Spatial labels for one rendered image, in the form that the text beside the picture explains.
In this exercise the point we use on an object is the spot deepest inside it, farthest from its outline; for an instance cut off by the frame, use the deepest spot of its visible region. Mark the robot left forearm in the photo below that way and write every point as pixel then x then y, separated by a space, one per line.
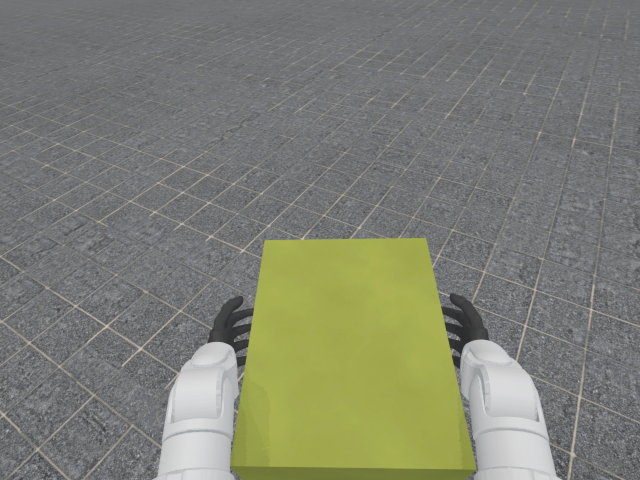
pixel 198 429

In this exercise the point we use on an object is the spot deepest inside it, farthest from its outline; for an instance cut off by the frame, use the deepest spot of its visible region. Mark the carton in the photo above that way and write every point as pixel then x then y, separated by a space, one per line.
pixel 349 373

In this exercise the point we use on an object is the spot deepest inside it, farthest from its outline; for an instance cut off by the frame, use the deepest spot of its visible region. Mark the left robot hand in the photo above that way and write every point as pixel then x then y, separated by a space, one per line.
pixel 223 331

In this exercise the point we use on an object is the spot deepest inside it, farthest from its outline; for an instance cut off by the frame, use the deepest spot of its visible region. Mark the robot right forearm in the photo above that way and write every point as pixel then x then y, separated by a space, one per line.
pixel 508 424

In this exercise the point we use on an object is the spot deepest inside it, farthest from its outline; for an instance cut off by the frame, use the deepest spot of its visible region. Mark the right robot hand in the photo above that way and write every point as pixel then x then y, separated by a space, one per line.
pixel 472 325

